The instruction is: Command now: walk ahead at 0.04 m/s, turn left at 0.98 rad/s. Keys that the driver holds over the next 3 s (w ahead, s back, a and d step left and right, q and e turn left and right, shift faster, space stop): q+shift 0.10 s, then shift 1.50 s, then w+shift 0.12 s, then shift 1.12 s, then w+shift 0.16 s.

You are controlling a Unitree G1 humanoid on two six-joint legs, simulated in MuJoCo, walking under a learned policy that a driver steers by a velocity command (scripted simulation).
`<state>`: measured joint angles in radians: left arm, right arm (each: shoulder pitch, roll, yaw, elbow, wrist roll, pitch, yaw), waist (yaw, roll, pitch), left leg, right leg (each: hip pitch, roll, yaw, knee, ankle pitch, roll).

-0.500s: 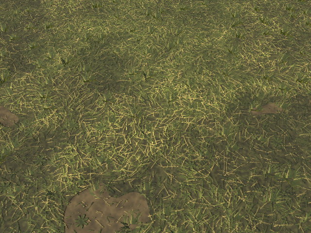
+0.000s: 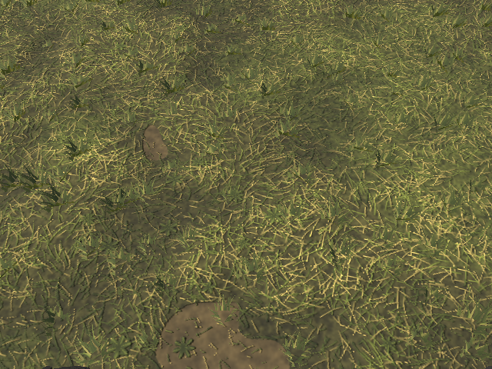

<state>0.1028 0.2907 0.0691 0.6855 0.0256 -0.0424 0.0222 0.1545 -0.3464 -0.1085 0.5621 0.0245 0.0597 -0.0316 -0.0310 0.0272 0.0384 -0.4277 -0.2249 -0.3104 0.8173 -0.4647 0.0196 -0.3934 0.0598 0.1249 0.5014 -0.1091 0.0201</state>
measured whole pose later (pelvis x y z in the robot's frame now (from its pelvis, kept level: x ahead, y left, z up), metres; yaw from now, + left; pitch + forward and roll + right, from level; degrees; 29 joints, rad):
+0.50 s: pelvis +0.00 +0.01 +0.01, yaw +16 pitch +2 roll -1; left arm 0.19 0.32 0.07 0.74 0.01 0.02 0.02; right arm 0.17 -0.24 -0.03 0.62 -0.02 0.03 0.00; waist 0.02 -0.05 0.03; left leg -0.26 -0.01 -0.03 0.50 -0.27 0.03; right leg -0.46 -0.05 -0.02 0.91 -0.46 0.07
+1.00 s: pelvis +0.01 -0.01 +0.01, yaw +17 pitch -1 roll +0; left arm 0.20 0.23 0.02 0.80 0.01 -0.01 0.02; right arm 0.20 -0.23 -0.04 0.82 -0.01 0.02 -0.02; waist 0.00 0.00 0.03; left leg -0.22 -0.02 -0.05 0.53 -0.29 0.00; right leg -0.21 -0.02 -0.01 0.53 -0.30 0.01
